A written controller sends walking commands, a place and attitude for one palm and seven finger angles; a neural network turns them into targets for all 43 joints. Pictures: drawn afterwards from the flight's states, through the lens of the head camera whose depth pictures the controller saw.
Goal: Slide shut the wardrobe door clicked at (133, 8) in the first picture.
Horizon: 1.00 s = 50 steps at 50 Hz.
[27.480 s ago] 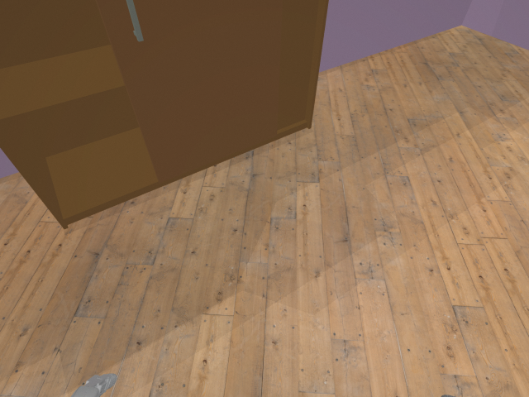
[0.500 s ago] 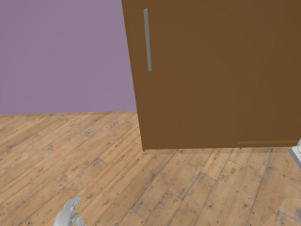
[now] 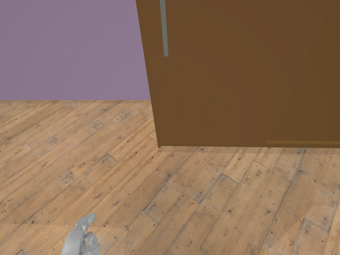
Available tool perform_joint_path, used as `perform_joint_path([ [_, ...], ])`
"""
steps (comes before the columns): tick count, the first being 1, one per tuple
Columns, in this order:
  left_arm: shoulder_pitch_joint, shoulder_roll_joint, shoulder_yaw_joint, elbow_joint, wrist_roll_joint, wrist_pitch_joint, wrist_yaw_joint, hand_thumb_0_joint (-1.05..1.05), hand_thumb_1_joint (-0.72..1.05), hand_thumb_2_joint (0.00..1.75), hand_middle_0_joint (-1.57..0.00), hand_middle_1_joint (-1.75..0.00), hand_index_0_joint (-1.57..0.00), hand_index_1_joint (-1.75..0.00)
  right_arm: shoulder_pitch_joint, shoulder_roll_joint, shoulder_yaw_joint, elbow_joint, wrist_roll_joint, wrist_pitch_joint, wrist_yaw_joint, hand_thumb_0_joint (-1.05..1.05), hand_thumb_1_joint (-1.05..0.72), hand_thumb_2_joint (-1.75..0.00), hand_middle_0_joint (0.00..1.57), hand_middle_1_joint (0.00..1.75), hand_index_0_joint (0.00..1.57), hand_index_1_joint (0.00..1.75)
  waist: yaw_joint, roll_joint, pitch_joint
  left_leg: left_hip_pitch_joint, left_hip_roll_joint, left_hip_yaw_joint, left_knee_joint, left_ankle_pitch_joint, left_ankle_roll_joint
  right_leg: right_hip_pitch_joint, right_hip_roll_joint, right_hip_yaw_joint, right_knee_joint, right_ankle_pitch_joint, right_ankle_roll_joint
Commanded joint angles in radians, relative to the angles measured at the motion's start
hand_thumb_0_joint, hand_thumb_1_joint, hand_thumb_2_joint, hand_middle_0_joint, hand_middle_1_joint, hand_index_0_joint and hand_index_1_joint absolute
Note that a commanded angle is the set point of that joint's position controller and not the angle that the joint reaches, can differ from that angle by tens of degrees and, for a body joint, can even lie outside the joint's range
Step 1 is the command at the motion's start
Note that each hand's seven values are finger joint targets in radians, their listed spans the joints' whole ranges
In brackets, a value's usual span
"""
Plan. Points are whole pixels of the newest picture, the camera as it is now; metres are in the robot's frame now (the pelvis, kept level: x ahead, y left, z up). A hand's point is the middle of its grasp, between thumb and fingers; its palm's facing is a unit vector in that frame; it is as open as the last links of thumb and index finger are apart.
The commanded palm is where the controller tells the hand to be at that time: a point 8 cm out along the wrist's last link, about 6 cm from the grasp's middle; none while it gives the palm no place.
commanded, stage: stop stepping back and stand still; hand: right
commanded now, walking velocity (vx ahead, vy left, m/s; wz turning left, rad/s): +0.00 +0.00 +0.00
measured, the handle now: (164, 18) +0.93 +0.05 +0.17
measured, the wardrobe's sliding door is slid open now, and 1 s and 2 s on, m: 0.00 0.00 0.00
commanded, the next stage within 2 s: let the arm hang, fingers relaxed in 0.50 s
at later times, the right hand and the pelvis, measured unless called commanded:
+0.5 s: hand (329, 169) +0.24 -0.26 +0.16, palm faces +0.39 +0.82 -0.41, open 7.4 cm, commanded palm +0.17 -0.31 +0.20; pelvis +0.02 -0.01 +0.02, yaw +0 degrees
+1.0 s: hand out of the picture +0.01 -0.21 -0.16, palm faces +0.00 +0.99 -0.17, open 7.0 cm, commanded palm none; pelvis -0.02 -0.02 +0.02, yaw -1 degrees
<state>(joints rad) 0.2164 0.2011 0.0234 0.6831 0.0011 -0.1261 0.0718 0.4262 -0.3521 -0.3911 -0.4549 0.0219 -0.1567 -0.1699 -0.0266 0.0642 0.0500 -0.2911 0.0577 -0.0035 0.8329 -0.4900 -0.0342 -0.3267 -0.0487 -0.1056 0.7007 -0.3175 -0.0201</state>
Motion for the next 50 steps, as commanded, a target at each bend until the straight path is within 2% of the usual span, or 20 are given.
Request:
perform_joint_path([
  [1, -0.081, 0.116, 0.027, -0.184, 0.007, -0.092, -0.022, 0.00, 0.90, 0.90, -0.20, -0.30, -0.20, -0.30, -0.066, -0.326, -0.203, -0.475, -0.016, -0.142, -0.024, 0.00, -0.90, -0.90, 0.20, 0.30, 0.20, 0.30, 0.010, -0.436, -0.053, -0.007, -0.014, 0.037, -0.070, 0.057, 0.011, 0.022, -0.236, 0.292, -0.406, 0.180, -0.101],
  [2, -0.075, 0.112, 0.024, -0.188, 0.000, -0.092, -0.031, 0.00, 0.90, 0.90, -0.20, -0.30, -0.20, -0.30, 0.006, -0.301, -0.205, -0.452, -0.016, -0.142, -0.025, 0.00, -0.90, -0.90, 0.20, 0.30, 0.20, 0.30, 0.004, -0.405, -0.088, 0.054, -0.030, 0.078, -0.184, 0.097, 0.005, 0.044, -0.200, 0.200, -0.342, 0.259, -0.071],
  [4, -0.066, 0.110, 0.026, -0.212, -0.009, -0.078, -0.041, 0.00, 0.90, 0.90, -0.20, -0.30, -0.20, -0.30, 0.130, -0.287, -0.234, -0.380, -0.005, -0.139, -0.021, 0.00, -0.90, -0.90, 0.20, 0.30, 0.20, 0.30, 0.006, -0.326, -0.152, 0.189, -0.044, 0.096, -0.361, 0.233, 0.008, 0.016, -0.146, 0.122, -0.245, 0.261, -0.031],
  [5, -0.061, 0.105, 0.027, -0.215, -0.011, -0.064, -0.043, 0.00, 0.90, 0.90, -0.20, -0.30, -0.20, -0.30, 0.164, -0.271, -0.237, -0.322, 0.000, -0.136, -0.016, 0.00, -0.90, -0.90, 0.20, 0.30, 0.20, 0.30, 0.018, -0.246, -0.158, 0.235, -0.024, 0.052, -0.399, 0.316, 0.021, -0.033, -0.111, 0.093, -0.205, 0.205, -0.008],
  [7, -0.041, 0.092, 0.022, -0.224, -0.014, -0.037, -0.042, 0.00, 0.90, 0.90, -0.20, -0.30, -0.20, -0.30, 0.208, -0.251, -0.242, -0.201, 0.023, -0.123, -0.007, 0.00, -0.90, -0.90, 0.20, 0.30, 0.20, 0.30, 0.045, -0.049, -0.168, 0.216, 0.118, -0.155, -0.425, 0.572, 0.091, -0.068, -0.040, 0.045, -0.099, 0.123, 0.030],
  [10, -0.038, 0.102, 0.029, -0.205, -0.021, -0.016, -0.029, 0.00, 0.90, 0.90, -0.20, -0.30, -0.20, -0.30, 0.207, -0.230, -0.225, -0.079, 0.041, -0.096, -0.002, 0.00, -0.90, -0.90, 0.20, 0.30, 0.20, 0.30, 0.048, 0.090, -0.153, 0.113, 0.145, -0.184, -0.461, 0.523, 0.094, 0.017, -0.022, 0.062, -0.114, 0.085, 0.030],
  [15, -0.073, 0.119, 0.022, -0.205, -0.019, -0.015, -0.004, 0.00, 0.90, 0.90, -0.20, -0.30, -0.20, -0.30, 0.120, -0.206, -0.141, -0.107, 0.022, -0.084, 0.008, 0.00, -0.90, -0.90, 0.20, 0.30, 0.20, 0.30, 0.035, -0.019, -0.173, 0.116, 0.037, -0.022, -0.356, 0.620, 0.011, 0.123, -0.098, 0.096, -0.233, 0.407, -0.004],
  [19, -0.094, 0.122, 0.020, -0.217, -0.016, -0.032, 0.008, 0.00, 0.90, 0.90, -0.20, -0.30, -0.20, -0.30, -0.007, -0.215, -0.095, -0.259, 0.001, -0.094, 0.001, 0.00, -0.90, -0.90, 0.20, 0.30, 0.20, 0.30, 0.021, -0.113, -0.177, 0.151, 0.028, -0.002, -0.345, 0.561, 0.009, 0.099, -0.098, 0.105, -0.246, 0.382, -0.013],
  [21, -0.098, 0.126, 0.024, -0.223, -0.015, -0.041, 0.010, 0.00, 0.90, 0.90, -0.20, -0.30, -0.20, -0.30, -0.036, -0.268, -0.135, -0.361, -0.002, -0.106, -0.010, 0.00, -0.90, -0.90, 0.20, 0.30, 0.20, 0.30, 0.016, -0.162, -0.201, 0.164, 0.037, -0.009, -0.342, 0.564, 0.016, 0.107, -0.086, 0.101, -0.237, 0.369, -0.008],
  [25, -0.084, 0.112, 0.021, -0.230, -0.011, -0.041, 0.004, 0.00, 0.90, 0.90, -0.20, -0.30, -0.20, -0.30, 0.099, -0.268, -0.185, -0.352, 0.004, -0.119, -0.023, 0.00, -0.90, -0.90, 0.20, 0.30, 0.20, 0.30, 0.009, -0.233, -0.203, 0.179, 0.020, 0.007, -0.341, 0.526, 0.023, 0.082, -0.080, 0.104, -0.254, 0.365, -0.002],
  [29, -0.070, 0.108, 0.021, -0.234, -0.016, -0.019, -0.001, 0.00, 0.90, 0.90, -0.20, -0.30, -0.20, -0.30, 0.193, -0.231, -0.201, -0.236, 0.025, -0.115, -0.013, 0.00, -0.90, -0.90, 0.20, 0.30, 0.20, 0.30, 0.020, -0.172, -0.189, 0.177, 0.019, -0.005, -0.365, 0.544, 0.024, 0.055, -0.080, 0.092, -0.254, 0.334, 0.012],
  [30, -0.162, 0.317, 0.058, -0.017, -0.014, -0.048, -0.093, 0.00, 0.90, 0.90, -0.20, -0.30, -0.20, -0.30, 0.045, -0.061, 0.291, 0.516, -0.057, 0.058, 0.137, 0.00, -0.90, -0.90, 0.20, 0.30, 0.20, 0.30, 0.073, -0.160, -0.127, 0.054, 0.116, 0.035, -0.272, 0.679, 0.026, 0.009, -0.076, 0.075, -0.096, 0.430, 0.009],
  [31, -0.080, 0.264, 0.070, -0.020, -0.017, 0.000, -0.087, 0.00, 0.90, 0.90, -0.20, -0.30, -0.20, -0.30, 0.013, -0.040, 0.281, 0.535, -0.050, 0.132, 0.159, 0.00, -0.90, -0.90, 0.20, 0.30, 0.20, 0.30, 0.071, -0.141, -0.185, 0.012, 0.115, -0.023, -0.300, 0.616, 0.028, 0.072, -0.104, 0.085, -0.118, 0.429, 0.019],
  [32, -0.071, 0.271, 0.064, -0.037, -0.018, 0.020, -0.083, 0.00, 0.90, 0.90, -0.20, -0.30, -0.20, -0.30, -0.006, -0.050, 0.274, 0.535, -0.043, 0.151, 0.167, 0.00, -0.90, -0.90, 0.20, 0.30, 0.20, 0.30, 0.067, -0.153, -0.166, 0.011, 0.092, 0.016, -0.297, 0.489, 0.019, 0.042, -0.122, 0.102, -0.148, 0.367, 0.007],
  [34, -0.093, 0.262, 0.037, -0.020, -0.006, 0.052, -0.085, 0.00, 0.90, 0.90, -0.20, -0.30, -0.20, -0.30, -0.085, -0.053, 0.291, 0.636, -0.042, 0.148, 0.175, 0.00, -0.90, -0.90, 0.20, 0.30, 0.20, 0.30, 0.042, -0.077, -0.140, 0.010, 0.050, 0.047, -0.265, 0.294, 0.016, -0.054, -0.143, 0.165, -0.221, 0.251, -0.030],
  [37, -0.098, 0.243, 0.012, 0.007, 0.009, 0.085, -0.087, 0.00, 0.90, 0.90, -0.20, -0.30, -0.20, -0.30, -0.157, -0.063, 0.317, 0.804, -0.046, 0.148, 0.173, 0.00, -0.90, -0.90, 0.20, 0.30, 0.20, 0.30, 0.036, 0.124, -0.105, 0.026, 0.066, 0.022, -0.324, 0.276, 0.029, -0.049, -0.110, 0.179, -0.243, 0.194, -0.031],
  [39, -0.072, 0.223, 0.009, 0.046, 0.020, 0.103, -0.089, 0.00, 0.90, 0.90, -0.20, -0.30, -0.20, -0.30, -0.193, -0.056, 0.331, 0.931, -0.050, 0.153, 0.169, 0.00, -0.90, -0.90, 0.20, 0.30, 0.20, 0.30, 0.047, 0.159, -0.084, -0.008, 0.087, -0.015, -0.360, 0.246, 0.039, -0.005, -0.076, 0.162, -0.238, 0.157, -0.026],
  [41, -0.053, 0.200, 0.000, 0.080, 0.027, 0.123, -0.092, 0.00, 0.90, 0.90, -0.20, -0.30, -0.20, -0.30, -0.209, -0.044, 0.351, 1.038, -0.046, 0.161, 0.163, 0.00, -0.90, -0.90, 0.20, 0.30, 0.20, 0.30, 0.053, 0.088, -0.053, -0.037, 0.090, -0.026, -0.401, 0.159, 0.040, 0.019, -0.056, 0.152, -0.260, 0.100, -0.020],
  [45, -0.044, 0.169, -0.007, 0.153, 0.032, 0.139, -0.089, 0.00, 0.90, 0.90, -0.20, -0.30, -0.20, -0.30, -0.181, -0.026, 0.366, 1.213, -0.041, 0.163, 0.156, 0.00, -0.90, -0.90, 0.20, 0.30, 0.20, 0.30, 0.044, -0.170, -0.011, -0.007, 0.058, -0.028, -0.432, 0.083, 0.029, -0.021, -0.051, 0.160, -0.369, -0.099, -0.008],
  [50, 0.016, 0.133, 0.009, 0.233, 0.030, 0.145, -0.075, 0.00, 0.90, 0.90, -0.20, -0.30, -0.20, -0.30, -0.105, 0.009, 0.355, 1.367, -0.041, 0.155, 0.151, 0.00, -0.90, -0.90, 0.20, 0.30, 0.20, 0.30, 0.030, -0.274, -0.076, 0.083, 0.041, 0.005, -0.444, 0.129, 0.037, -0.021, -0.058, 0.158, -0.395, -0.162, -0.008],
])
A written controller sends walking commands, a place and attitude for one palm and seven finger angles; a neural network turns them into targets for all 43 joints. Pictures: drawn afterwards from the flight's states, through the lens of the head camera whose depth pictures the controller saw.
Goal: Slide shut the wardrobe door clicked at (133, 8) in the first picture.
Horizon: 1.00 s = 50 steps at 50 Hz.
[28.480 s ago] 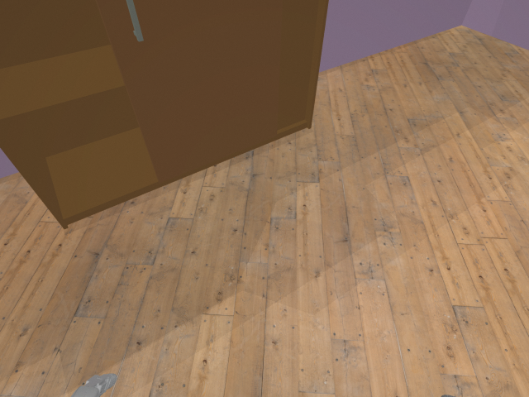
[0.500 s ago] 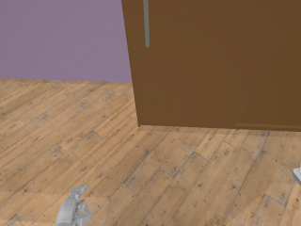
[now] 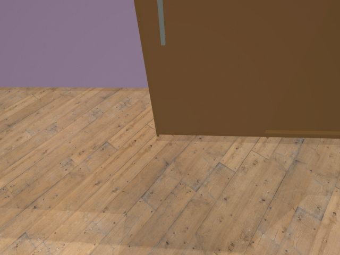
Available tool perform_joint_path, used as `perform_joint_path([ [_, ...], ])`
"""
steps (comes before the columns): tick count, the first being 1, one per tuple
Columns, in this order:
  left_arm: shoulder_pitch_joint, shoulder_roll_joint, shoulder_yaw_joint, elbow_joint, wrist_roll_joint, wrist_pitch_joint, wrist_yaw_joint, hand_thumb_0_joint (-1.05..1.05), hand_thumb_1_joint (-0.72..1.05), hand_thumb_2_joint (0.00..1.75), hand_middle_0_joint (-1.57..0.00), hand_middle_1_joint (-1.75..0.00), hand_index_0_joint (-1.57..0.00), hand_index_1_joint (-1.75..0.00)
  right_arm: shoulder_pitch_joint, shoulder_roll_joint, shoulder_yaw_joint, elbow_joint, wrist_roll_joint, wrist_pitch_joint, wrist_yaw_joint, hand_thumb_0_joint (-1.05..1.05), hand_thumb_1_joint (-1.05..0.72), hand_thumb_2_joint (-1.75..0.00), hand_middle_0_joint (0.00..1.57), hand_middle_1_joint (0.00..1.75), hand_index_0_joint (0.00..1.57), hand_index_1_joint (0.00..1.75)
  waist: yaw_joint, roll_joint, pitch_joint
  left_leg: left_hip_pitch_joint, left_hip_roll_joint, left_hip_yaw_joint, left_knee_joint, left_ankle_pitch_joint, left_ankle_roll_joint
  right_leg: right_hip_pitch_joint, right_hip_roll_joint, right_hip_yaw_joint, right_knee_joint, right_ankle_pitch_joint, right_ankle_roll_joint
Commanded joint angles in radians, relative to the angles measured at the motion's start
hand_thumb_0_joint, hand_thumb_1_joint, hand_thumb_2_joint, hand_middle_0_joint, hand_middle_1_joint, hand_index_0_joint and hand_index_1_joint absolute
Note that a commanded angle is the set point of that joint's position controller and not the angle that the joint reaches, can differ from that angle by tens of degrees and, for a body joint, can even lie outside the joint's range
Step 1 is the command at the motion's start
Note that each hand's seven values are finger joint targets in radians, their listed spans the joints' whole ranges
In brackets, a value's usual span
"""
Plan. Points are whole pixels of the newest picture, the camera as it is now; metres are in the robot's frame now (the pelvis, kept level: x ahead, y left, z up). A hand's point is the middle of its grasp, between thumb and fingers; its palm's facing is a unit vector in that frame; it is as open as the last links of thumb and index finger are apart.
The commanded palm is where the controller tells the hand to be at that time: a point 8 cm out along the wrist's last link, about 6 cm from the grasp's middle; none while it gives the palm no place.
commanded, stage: let the arm hang, fingers relaxed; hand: right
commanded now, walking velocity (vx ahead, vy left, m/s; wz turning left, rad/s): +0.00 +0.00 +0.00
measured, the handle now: (160, 5) +0.94 +0.10 +0.15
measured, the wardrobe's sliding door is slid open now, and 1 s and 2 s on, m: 0.00 0.00 0.00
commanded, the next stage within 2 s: look to check the result in 0.70 s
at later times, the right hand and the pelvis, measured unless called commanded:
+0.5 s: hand out of the picture +0.04 -0.20 -0.17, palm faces -0.03 +0.97 -0.23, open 7.3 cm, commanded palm none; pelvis +0.01 -0.02 +0.01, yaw +1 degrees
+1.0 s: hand out of the picture +0.06 -0.19 -0.17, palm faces -0.04 +0.97 -0.24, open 7.3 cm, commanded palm none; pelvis +0.04 +0.00 +0.01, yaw +1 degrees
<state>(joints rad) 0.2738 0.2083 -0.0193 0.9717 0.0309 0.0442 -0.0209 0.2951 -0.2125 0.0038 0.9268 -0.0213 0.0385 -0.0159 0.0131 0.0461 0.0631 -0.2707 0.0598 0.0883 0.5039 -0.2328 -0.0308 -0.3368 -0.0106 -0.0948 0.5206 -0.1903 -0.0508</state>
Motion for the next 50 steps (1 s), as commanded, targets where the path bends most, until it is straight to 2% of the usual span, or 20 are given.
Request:
perform_joint_path([
  [1, -0.025, 0.129, 0.055, -0.045, -0.003, -0.025, 0.021, 0.00, 0.90, 0.90, -0.20, -0.30, -0.20, -0.30, 0.026, -0.129, -0.041, 0.005, 0.002, -0.043, -0.004, 0.00, -0.90, -0.90, 0.20, 0.30, 0.20, 0.30, -0.008, -0.208, -0.089, 0.071, 0.038, -0.086, -0.124, -0.117, 0.035, -0.006, -0.101, 0.153, -0.209, -0.273, 0.021],
  [3, 0.004, 0.114, 0.057, -0.017, -0.006, -0.027, 0.026, 0.00, 0.90, 0.90, -0.20, -0.30, -0.20, -0.30, 0.017, -0.119, -0.036, 0.043, 0.004, -0.047, -0.005, 0.00, -0.90, -0.90, 0.20, 0.30, 0.20, 0.30, 0.001, -0.122, -0.077, 0.041, 0.054, -0.100, -0.153, -0.123, 0.042, 0.022, -0.098, 0.141, -0.186, -0.224, 0.023],
  [5, 0.035, 0.108, 0.060, 0.012, -0.008, -0.028, 0.030, 0.00, 0.90, 0.90, -0.20, -0.30, -0.20, -0.30, 0.004, -0.117, -0.035, 0.071, 0.004, -0.048, -0.007, 0.00, -0.90, -0.90, 0.20, 0.30, 0.20, 0.30, 0.009, -0.085, -0.052, 0.009, 0.059, -0.100, -0.166, -0.134, 0.044, 0.043, -0.100, 0.141, -0.183, -0.203, 0.021],
  [8, 0.055, 0.104, 0.061, 0.043, -0.010, -0.030, 0.033, 0.00, 0.90, 0.90, -0.20, -0.30, -0.20, -0.30, 0.007, -0.109, -0.033, 0.110, 0.004, -0.047, -0.010, 0.00, -0.90, -0.90, 0.20, 0.30, 0.20, 0.30, 0.008, -0.038, -0.027, -0.010, 0.057, -0.096, -0.168, -0.136, 0.041, 0.055, -0.106, 0.144, -0.194, -0.187, 0.016],
  [14, 0.053, 0.101, 0.061, 0.082, -0.008, -0.034, 0.035, 0.00, 0.90, 0.90, -0.20, -0.30, -0.20, -0.30, 0.014, -0.100, -0.033, 0.154, 0.002, -0.042, -0.014, 0.00, -0.90, -0.90, 0.20, 0.30, 0.20, 0.30, -0.003, -0.051, 0.012, 0.008, 0.045, -0.084, -0.150, -0.118, 0.029, 0.024, -0.122, 0.164, -0.255, -0.233, 0.011],
  [18, 0.031, 0.098, 0.061, 0.093, -0.007, -0.039, 0.034, 0.00, 0.90, 0.90, -0.20, -0.30, -0.20, -0.30, 0.008, -0.094, -0.033, 0.165, 0.000, -0.043, -0.016, 0.00, -0.90, -0.90, 0.20, 0.30, 0.20, 0.30, -0.008, -0.060, 0.006, 0.024, 0.042, -0.078, -0.137, -0.081, 0.023, 0.031, -0.128, 0.173, -0.281, -0.232, 0.010],
  [22, 0.009, 0.092, 0.060, 0.099, -0.008, -0.045, 0.032, 0.00, 0.90, 0.90, -0.20, -0.30, -0.20, -0.30, -0.006, -0.090, -0.033, 0.167, -0.001, -0.047, -0.017, 0.00, -0.90, -0.90, 0.20, 0.30, 0.20, 0.30, -0.010, -0.057, -0.011, 0.047, 0.052, -0.079, -0.140, -0.027, 0.020, 0.055, -0.127, 0.162, -0.280, -0.169, 0.012],
  [24, 0.000, 0.091, 0.057, 0.104, -0.008, -0.045, 0.032, 0.00, 0.90, 0.90, -0.20, -0.30, -0.20, -0.30, -0.021, -0.088, -0.031, 0.168, -0.001, -0.048, -0.016, 0.00, -0.90, -0.90, 0.20, 0.30, 0.20, 0.30, -0.007, -0.042, 0.003, 0.037, 0.054, -0.084, -0.148, -0.027, 0.018, 0.066, -0.122, 0.156, -0.279, -0.147, 0.016],
  [28, -0.019, 0.095, 0.056, 0.108, -0.008, -0.048, 0.031, 0.00, 0.90, 0.90, -0.20, -0.30, -0.20, -0.30, -0.040, -0.096, -0.032, 0.165, -0.001, -0.053, -0.015, 0.00, -0.90, -0.90, 0.20, 0.30, 0.20, 0.30, -0.005, -0.058, 0.003, 0.043, 0.063, -0.089, -0.166, -0.014, 0.017, 0.086, -0.116, 0.142, -0.271, -0.105, 0.020],
  [33, -0.040, 0.105, 0.054, 0.113, -0.009, -0.052, 0.031, 0.00, 0.90, 0.90, -0.20, -0.30, -0.20, -0.30, -0.057, -0.106, -0.033, 0.167, 0.002, -0.058, -0.013, 0.00, -0.90, -0.90, 0.20, 0.30, 0.20, 0.30, -0.003, -0.073, -0.024, 0.064, 0.071, -0.095, -0.179, 0.017, 0.021, 0.120, -0.113, 0.131, -0.257, -0.037, 0.025],
  [36, -0.044, 0.118, 0.054, 0.113, -0.012, -0.056, 0.032, 0.00, 0.90, 0.90, -0.20, -0.30, -0.20, -0.30, -0.062, -0.116, -0.034, 0.168, 0.003, -0.064, -0.014, 0.00, -0.90, -0.90, 0.20, 0.30, 0.20, 0.30, -0.003, -0.057, -0.059, 0.087, 0.073, -0.095, -0.179, 0.068, 0.021, 0.159, -0.116, 0.123, -0.228, 0.060, 0.026],
  [39, -0.054, 0.112, 0.050, 0.122, -0.011, -0.054, 0.034, 0.00, 0.90, 0.90, -0.20, -0.30, -0.20, -0.30, -0.070, -0.110, -0.031, 0.174, 0.005, -0.062, -0.013, 0.00, -0.90, -0.90, 0.20, 0.30, 0.20, 0.30, 0.001, -0.063, -0.041, 0.077, 0.078, -0.094, -0.192, 0.050, 0.021, 0.166, -0.116, 0.120, -0.236, 0.049, 0.029],
  [46, -0.065, 0.131, 0.049, 0.130, -0.014, -0.055, 0.035, 0.00, 0.90, 0.90, -0.20, -0.30, -0.20, -0.30, -0.070, -0.129, -0.031, 0.184, 0.007, -0.069, -0.014, 0.00, -0.90, -0.90, 0.20, 0.30, 0.20, 0.30, -0.002, -0.039, -0.067, 0.110, 0.082, -0.094, -0.202, 0.112, 0.024, 0.201, -0.121, 0.115, -0.214, 0.138, 0.029],
  [50, -0.073, 0.133, 0.047, 0.138, -0.014, -0.055, 0.036, 0.00, 0.90, 0.90, -0.20, -0.30, -0.20, -0.30, -0.078, -0.134, -0.029, 0.190, 0.009, -0.068, -0.013, 0.00, -0.90, -0.90, 0.20, 0.30, 0.20, 0.30, 0.000, -0.052, -0.060, 0.118, 0.085, -0.093, -0.212, 0.111, 0.024, 0.207, -0.123, 0.113, -0.222, 0.138, 0.031],
])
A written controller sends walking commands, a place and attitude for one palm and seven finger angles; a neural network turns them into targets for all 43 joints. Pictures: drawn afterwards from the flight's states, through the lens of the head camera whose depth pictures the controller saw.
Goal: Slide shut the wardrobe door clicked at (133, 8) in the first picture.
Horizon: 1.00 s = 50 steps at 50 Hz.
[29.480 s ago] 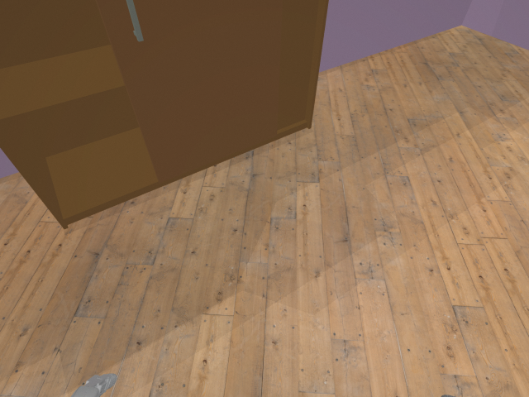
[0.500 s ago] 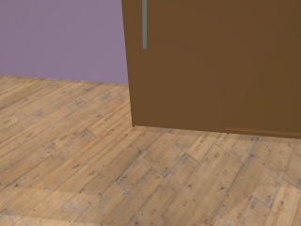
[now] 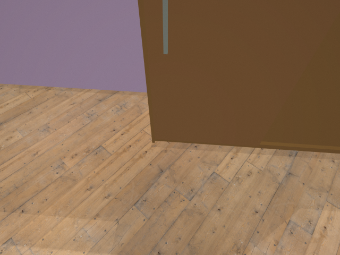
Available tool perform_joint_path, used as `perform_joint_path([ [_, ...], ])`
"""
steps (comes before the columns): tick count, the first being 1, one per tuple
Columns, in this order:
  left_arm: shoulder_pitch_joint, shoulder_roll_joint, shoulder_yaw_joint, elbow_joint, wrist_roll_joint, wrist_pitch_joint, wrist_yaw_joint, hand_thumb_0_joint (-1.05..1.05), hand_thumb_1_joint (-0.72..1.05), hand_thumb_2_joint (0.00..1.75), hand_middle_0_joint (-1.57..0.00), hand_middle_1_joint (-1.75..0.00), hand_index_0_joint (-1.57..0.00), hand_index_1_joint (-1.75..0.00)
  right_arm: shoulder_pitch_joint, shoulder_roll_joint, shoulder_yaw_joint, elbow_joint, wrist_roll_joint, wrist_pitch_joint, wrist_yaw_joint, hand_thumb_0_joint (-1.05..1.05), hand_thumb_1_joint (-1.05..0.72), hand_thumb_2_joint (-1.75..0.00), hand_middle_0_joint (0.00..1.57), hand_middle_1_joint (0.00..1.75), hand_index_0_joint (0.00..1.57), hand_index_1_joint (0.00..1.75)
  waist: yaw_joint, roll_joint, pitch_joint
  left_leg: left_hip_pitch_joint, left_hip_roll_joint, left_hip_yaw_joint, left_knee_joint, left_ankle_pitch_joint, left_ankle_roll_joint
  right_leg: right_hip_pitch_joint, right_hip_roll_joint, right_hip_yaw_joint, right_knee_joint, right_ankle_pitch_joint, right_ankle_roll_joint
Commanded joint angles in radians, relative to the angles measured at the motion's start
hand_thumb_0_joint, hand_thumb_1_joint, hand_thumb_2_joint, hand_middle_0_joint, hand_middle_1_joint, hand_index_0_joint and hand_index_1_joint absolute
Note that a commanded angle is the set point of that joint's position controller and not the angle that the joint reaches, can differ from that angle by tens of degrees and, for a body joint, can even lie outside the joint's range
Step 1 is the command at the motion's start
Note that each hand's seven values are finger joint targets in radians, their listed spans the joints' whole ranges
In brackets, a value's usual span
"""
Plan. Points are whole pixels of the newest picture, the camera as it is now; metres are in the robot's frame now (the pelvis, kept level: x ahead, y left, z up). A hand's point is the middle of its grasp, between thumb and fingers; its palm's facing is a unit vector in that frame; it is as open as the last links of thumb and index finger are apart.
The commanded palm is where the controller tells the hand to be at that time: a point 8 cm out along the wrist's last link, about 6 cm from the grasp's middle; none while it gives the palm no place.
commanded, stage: look to check the result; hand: right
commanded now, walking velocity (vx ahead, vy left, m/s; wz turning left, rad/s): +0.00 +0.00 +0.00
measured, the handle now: (165, 15) +0.91 +0.08 +0.14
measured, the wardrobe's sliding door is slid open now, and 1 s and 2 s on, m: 0.00 0.00 0.00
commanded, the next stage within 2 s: stand and wait in 0.24 s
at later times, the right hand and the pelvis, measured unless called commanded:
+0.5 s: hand out of the picture +0.07 -0.20 -0.17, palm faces -0.03 +0.97 -0.26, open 7.3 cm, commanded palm none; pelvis +0.02 +0.01 +0.00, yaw +0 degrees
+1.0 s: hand out of the picture +0.10 -0.22 -0.16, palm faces -0.03 +0.95 -0.32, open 7.3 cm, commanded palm none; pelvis +0.03 +0.02 +0.00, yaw +0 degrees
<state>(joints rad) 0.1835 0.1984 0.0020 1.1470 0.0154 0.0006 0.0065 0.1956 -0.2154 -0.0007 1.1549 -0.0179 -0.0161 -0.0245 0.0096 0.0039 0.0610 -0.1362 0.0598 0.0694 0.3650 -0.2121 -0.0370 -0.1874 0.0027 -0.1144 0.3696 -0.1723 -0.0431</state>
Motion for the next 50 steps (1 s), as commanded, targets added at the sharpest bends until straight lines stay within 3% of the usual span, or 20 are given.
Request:
perform_joint_path([
  [1, 0.014, 0.149, 0.028, -0.040, 0.001, -0.011, 0.009, 0.00, 0.90, 0.90, -0.20, -0.30, -0.20, -0.30, 0.025, -0.138, -0.026, -0.040, 0.005, -0.016, -0.005, 0.00, -0.90, -0.90, 0.20, 0.30, 0.20, 0.30, 0.002, 0.004, -0.062, -0.016, 0.083, -0.075, -0.071, 0.110, 0.032, 0.066, -0.138, 0.133, -0.064, 0.137, 0.023],
  [3, 0.009, 0.144, 0.024, -0.033, 0.002, -0.011, 0.009, 0.00, 0.90, 0.90, -0.20, -0.30, -0.20, -0.30, 0.019, -0.135, -0.023, -0.037, 0.005, -0.013, -0.005, 0.00, -0.90, -0.90, 0.20, 0.30, 0.20, 0.30, 0.002, -0.009, -0.037, -0.021, 0.085, -0.074, -0.077, 0.095, 0.031, 0.057, -0.137, 0.132, -0.076, 0.124, 0.024],
  [16, -0.025, 0.187, 0.029, -0.038, 0.000, -0.016, 0.008, 0.00, 0.90, 0.90, -0.20, -0.30, -0.20, -0.30, -0.003, -0.177, -0.029, -0.046, 0.005, -0.022, -0.002, 0.00, -0.90, -0.90, 0.20, 0.30, 0.20, 0.30, 0.000, 0.006, -0.055, 0.010, 0.088, -0.076, -0.092, 0.149, 0.036, 0.083, -0.143, 0.135, -0.080, 0.165, 0.024],
  [24, -0.051, 0.213, 0.031, -0.042, 0.002, -0.021, 0.009, 0.00, 0.90, 0.90, -0.20, -0.30, -0.20, -0.30, -0.028, -0.199, -0.032, -0.053, 0.007, -0.024, 0.000, 0.00, -0.90, -0.90, 0.20, 0.30, 0.20, 0.30, 0.000, -0.025, -0.067, 0.029, 0.093, -0.081, -0.097, 0.177, 0.042, 0.098, -0.146, 0.135, -0.088, 0.187, 0.024],
  [50, -0.115, 0.297, 0.035, -0.062, 0.000, -0.023, 0.005, 0.00, 0.90, 0.90, -0.20, -0.30, -0.20, -0.30, -0.097, -0.282, -0.038, -0.076, 0.007, -0.031, 0.006, 0.00, -0.90, -0.90, 0.20, 0.30, 0.20, 0.30, 0.001, 0.000, -0.098, 0.068, 0.106, -0.084, -0.117, 0.276, 0.048, 0.143, -0.160, 0.133, -0.097, 0.239, 0.029],
])
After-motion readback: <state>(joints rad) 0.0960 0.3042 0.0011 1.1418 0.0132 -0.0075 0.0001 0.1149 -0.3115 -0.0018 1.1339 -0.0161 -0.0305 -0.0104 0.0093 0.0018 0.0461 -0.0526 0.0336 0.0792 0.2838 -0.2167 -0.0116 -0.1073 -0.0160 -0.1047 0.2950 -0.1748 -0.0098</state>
